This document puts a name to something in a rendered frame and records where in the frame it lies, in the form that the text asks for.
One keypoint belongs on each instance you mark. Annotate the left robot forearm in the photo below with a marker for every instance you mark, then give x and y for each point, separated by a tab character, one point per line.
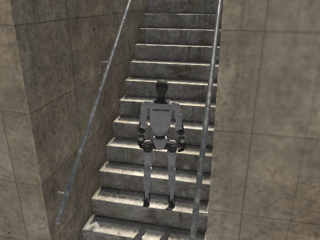
141	132

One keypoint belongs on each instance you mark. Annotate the humanoid robot torso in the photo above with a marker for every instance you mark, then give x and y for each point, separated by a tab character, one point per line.
160	116

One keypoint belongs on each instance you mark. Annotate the robot right shin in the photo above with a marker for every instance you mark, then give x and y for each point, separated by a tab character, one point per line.
172	184

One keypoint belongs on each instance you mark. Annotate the left robot upper arm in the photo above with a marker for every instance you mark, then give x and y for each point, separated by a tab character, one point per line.
144	113

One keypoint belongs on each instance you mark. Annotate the robot left hand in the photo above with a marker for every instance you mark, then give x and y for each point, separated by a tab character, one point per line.
141	142

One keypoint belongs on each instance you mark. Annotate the right robot upper arm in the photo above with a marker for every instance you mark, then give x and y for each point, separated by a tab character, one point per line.
178	115

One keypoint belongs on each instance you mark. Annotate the right robot forearm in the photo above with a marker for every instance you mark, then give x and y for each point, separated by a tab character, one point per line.
181	134

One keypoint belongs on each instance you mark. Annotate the robot right hand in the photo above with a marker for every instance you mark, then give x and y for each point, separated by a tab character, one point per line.
183	145

